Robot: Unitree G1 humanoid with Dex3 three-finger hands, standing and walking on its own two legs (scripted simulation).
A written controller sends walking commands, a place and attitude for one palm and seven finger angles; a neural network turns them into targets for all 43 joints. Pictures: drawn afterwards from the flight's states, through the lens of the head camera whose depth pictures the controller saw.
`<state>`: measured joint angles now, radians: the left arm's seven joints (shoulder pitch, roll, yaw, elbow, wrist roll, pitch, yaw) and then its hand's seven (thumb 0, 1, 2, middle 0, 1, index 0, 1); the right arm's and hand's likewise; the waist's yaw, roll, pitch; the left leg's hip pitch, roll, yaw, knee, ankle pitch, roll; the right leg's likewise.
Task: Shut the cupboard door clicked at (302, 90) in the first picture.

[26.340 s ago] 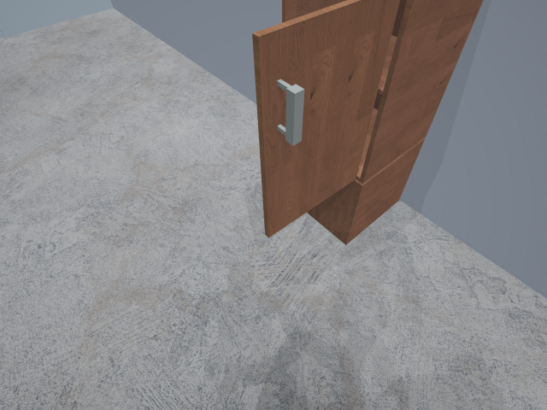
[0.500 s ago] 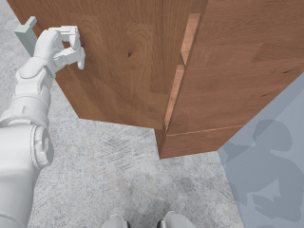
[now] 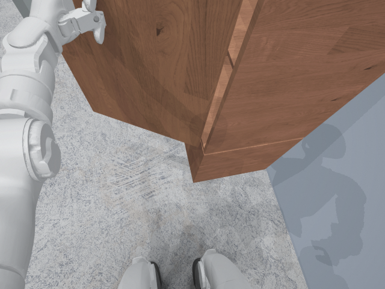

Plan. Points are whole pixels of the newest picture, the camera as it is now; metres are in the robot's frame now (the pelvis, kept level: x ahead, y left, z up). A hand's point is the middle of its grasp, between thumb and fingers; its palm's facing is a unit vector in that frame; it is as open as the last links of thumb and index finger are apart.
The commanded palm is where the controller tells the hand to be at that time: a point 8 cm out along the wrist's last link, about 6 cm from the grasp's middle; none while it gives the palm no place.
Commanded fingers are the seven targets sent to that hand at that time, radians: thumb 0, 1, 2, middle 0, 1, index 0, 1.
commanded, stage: push the door shut along its arc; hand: left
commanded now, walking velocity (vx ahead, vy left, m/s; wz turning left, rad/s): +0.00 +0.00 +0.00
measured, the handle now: out of the picture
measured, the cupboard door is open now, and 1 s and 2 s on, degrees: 59 51 51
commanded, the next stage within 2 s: pull the fist back off the door in 0.10 s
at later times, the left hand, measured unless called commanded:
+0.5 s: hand (126, 15) +0.59 +0.04 +0.14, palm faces +0.03 -1.00 -0.03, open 3.2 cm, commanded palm +0.55 +0.09 +0.15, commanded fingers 0.00 0.90 0.90 -1.30 -1.50 -1.30 -1.50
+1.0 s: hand (117, 53) +0.50 +0.06 +0.15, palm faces +0.02 -1.00 +0.00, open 3.1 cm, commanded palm +0.48 +0.11 +0.15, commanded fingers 0.00 0.90 0.90 -1.30 -1.50 -1.30 -1.50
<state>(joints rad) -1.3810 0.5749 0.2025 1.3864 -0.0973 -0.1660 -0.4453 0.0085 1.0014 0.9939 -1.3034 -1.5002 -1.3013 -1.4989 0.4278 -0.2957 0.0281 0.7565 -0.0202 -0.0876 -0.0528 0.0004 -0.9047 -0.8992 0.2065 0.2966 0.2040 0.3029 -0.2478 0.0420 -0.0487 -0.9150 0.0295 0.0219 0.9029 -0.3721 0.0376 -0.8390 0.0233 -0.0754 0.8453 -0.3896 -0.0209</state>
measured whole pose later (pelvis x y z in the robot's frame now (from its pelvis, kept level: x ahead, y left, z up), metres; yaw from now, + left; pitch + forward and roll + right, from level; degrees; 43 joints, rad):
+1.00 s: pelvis +0.02 -0.03 +0.03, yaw +0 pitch +12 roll +0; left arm -0.88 0.18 0.20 1.07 -0.08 -0.32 0.05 0.02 0.90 0.90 -1.31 -1.50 -1.30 -1.50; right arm 0.37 -0.29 -0.03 0.69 0.00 -0.03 0.03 0.00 -0.91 -0.90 0.20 0.30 0.20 0.30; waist -0.11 0.04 -0.08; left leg -0.60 0.03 0.03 0.72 -0.33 0.00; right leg -0.55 0.04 -0.06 0.70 -0.37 -0.05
